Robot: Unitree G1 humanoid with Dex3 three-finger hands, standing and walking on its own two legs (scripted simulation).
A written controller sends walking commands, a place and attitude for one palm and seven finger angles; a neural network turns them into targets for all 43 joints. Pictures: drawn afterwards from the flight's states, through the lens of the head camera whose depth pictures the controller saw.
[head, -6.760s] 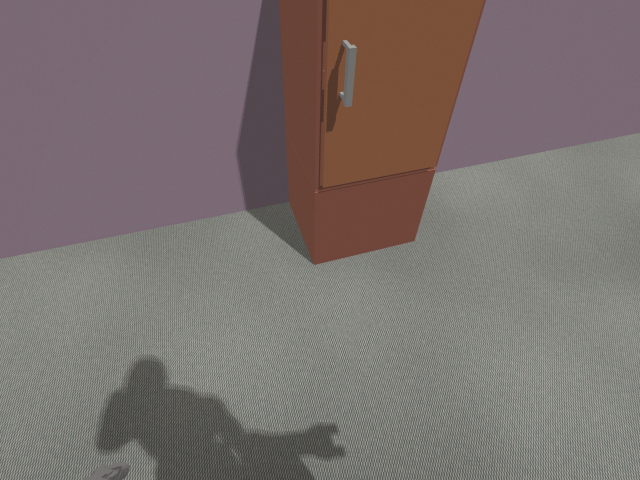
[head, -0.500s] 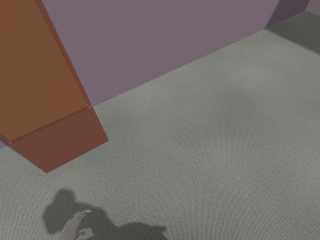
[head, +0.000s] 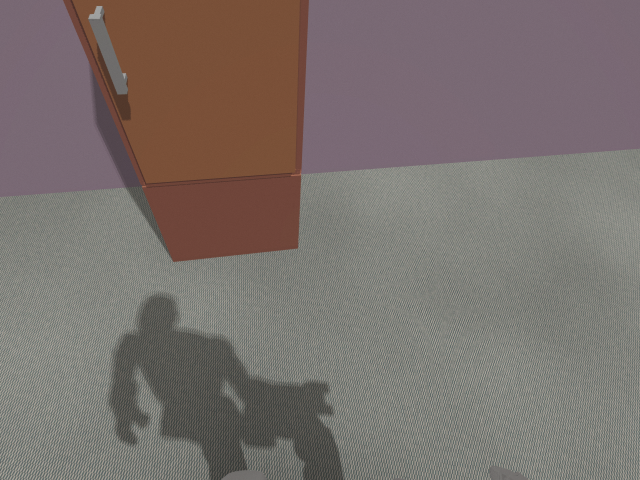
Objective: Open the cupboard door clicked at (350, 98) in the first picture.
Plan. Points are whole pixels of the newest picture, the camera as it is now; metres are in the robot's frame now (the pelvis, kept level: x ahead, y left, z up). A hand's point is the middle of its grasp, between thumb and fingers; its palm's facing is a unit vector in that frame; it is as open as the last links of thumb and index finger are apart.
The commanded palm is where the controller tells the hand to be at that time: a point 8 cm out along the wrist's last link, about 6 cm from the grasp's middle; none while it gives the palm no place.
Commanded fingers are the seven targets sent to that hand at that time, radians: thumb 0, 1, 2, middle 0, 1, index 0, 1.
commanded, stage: turn to face it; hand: left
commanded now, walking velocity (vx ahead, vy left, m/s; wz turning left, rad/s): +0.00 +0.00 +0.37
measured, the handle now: (111, 51) +0.80 +0.49 +0.05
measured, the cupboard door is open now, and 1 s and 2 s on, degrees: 0 0 0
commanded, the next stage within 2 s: take the last steps up to it in 0.40 s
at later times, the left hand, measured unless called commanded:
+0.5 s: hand out of the picture +0.05 +0.16 -0.13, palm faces +0.20 -0.94 -0.27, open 7.4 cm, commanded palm none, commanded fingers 0.00 0.90 0.90 -0.20 -0.30 -0.20 -0.30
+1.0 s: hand out of the picture -0.14 +0.17 -0.16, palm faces +0.39 -0.91 -0.15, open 7.4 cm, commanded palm none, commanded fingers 0.00 0.90 0.90 -0.20 -0.30 -0.20 -0.30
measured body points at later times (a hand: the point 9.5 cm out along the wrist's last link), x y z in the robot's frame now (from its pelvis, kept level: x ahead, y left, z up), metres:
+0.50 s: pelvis -0.01 -0.04 +0.01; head +0.01 -0.07 +0.46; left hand +0.04 +0.21 -0.11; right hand +0.08 -0.27 -0.15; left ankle -0.02 +0.09 -0.68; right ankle +0.01 -0.13 -0.72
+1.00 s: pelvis +0.02 +0.05 +0.01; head +0.01 +0.07 +0.46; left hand -0.16 +0.22 -0.15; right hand +0.17 -0.15 -0.12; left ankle -0.01 +0.13 -0.72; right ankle +0.01 -0.12 -0.70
